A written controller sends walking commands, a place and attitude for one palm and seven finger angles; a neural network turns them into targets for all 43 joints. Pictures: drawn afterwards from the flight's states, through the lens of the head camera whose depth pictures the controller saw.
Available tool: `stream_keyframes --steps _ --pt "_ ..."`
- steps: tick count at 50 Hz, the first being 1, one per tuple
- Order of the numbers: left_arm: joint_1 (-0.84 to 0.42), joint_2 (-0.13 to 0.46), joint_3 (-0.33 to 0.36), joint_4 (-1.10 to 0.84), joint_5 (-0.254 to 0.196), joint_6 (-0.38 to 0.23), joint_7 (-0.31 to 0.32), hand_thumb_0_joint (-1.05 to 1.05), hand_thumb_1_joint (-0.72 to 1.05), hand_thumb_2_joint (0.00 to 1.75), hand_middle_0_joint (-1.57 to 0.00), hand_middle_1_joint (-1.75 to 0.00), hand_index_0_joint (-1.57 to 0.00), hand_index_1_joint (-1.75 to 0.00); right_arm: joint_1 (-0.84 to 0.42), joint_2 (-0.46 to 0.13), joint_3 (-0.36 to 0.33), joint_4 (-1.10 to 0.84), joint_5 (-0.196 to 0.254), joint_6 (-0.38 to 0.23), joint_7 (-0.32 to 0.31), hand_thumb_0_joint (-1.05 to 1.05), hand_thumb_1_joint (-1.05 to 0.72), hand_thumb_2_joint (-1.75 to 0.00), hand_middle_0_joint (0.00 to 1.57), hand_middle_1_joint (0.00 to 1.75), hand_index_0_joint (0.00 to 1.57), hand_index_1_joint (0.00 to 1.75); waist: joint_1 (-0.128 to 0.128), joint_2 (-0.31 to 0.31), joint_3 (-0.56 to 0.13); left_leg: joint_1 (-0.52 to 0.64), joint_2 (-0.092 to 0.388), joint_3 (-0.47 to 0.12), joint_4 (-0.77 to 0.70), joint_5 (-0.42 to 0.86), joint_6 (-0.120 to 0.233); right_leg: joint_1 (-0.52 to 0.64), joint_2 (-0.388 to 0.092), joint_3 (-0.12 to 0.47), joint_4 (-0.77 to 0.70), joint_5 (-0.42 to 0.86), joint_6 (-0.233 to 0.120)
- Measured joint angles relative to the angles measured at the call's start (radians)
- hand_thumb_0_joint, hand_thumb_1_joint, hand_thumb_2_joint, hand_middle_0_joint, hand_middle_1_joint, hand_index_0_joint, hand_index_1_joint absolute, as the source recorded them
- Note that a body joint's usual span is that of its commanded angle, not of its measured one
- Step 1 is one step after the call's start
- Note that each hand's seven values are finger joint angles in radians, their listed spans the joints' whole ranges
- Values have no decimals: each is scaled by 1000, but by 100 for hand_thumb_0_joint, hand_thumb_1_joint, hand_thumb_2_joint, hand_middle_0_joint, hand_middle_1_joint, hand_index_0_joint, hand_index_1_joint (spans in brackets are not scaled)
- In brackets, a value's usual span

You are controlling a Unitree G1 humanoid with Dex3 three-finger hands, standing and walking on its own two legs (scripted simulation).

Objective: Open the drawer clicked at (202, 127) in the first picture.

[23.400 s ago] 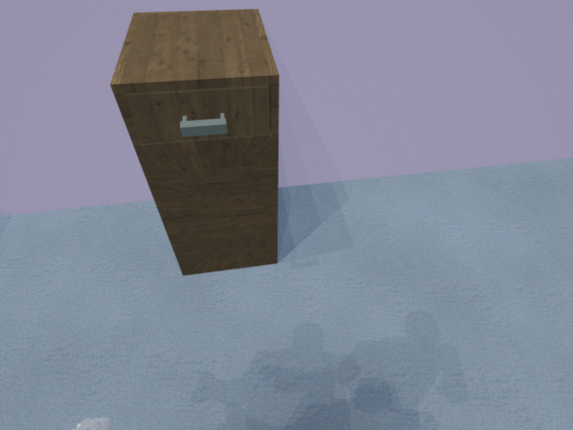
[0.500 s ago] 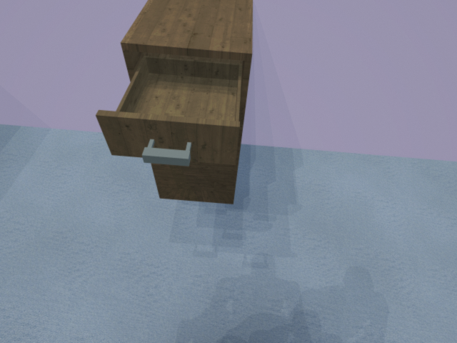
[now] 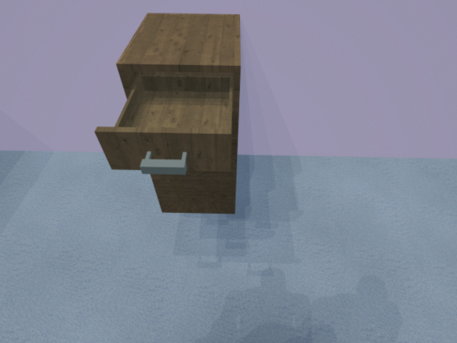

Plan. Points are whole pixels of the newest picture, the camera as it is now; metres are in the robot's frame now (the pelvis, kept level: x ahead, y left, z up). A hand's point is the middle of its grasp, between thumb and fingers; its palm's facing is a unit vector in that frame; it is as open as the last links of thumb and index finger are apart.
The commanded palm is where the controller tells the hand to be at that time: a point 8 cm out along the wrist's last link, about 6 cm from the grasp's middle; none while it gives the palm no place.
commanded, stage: let the arm hang, fingers relaxed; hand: left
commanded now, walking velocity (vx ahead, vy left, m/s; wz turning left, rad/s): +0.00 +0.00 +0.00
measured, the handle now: (165, 160) +0.54 +0.20 -0.04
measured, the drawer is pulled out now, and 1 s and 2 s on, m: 0.29 0.29 0.29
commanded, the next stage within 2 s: look to check the result in 0.20 s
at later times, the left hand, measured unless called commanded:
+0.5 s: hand out of the picture -0.01 +0.15 -0.18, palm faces +0.05 -0.98 -0.18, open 7.4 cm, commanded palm none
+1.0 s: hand out of the picture +0.02 +0.15 -0.17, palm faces +0.05 -0.98 -0.19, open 7.4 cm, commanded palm none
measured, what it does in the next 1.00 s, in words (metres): stands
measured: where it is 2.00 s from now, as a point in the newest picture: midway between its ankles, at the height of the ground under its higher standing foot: outside the picture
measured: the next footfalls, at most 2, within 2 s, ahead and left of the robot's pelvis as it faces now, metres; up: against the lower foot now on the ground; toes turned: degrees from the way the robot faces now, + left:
none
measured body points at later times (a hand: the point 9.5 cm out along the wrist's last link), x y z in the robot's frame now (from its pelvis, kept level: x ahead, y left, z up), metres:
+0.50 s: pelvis +0.01 -0.01 +0.00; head +0.03 -0.01 +0.45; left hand -0.01 +0.21 -0.16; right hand -0.03 -0.21 -0.16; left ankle +0.02 +0.12 -0.74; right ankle +0.05 -0.10 -0.74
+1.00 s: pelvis +0.02 -0.02 +0.00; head +0.04 -0.02 +0.45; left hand +0.02 +0.20 -0.16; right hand +0.00 -0.21 -0.16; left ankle +0.02 +0.12 -0.74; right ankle +0.05 -0.10 -0.74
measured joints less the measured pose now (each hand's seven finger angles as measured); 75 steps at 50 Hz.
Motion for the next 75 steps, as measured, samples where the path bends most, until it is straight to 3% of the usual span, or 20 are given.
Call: stream_keyframes --steps 75 --pt "-17 10 3 17 -8 -16 7 0 90 90 -19 -29 -20 -30 -45 -26 -5 25 5 -4 -13 0 -91 -90 20 30 20 30 -3 9 19 73 36 -10 -52 -26 -35 71 38 -10 -47 -31 -27"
